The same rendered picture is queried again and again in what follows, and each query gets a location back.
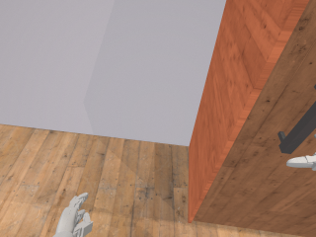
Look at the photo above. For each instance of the wardrobe door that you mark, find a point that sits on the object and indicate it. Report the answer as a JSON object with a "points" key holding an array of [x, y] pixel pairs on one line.
{"points": [[254, 189]]}

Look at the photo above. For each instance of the handle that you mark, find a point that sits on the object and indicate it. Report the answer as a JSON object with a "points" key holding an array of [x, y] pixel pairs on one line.
{"points": [[299, 133]]}

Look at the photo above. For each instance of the right robot hand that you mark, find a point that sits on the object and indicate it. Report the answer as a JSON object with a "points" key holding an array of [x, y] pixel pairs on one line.
{"points": [[303, 162]]}

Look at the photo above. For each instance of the left robot hand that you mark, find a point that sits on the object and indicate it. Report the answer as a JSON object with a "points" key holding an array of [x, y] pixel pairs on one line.
{"points": [[70, 218]]}

